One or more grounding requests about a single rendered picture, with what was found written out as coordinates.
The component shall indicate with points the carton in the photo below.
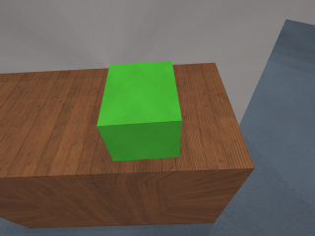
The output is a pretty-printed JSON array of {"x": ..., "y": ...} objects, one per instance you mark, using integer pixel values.
[{"x": 139, "y": 116}]

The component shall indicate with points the pedestal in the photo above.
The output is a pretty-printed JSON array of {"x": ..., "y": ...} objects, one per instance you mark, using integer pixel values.
[{"x": 56, "y": 171}]

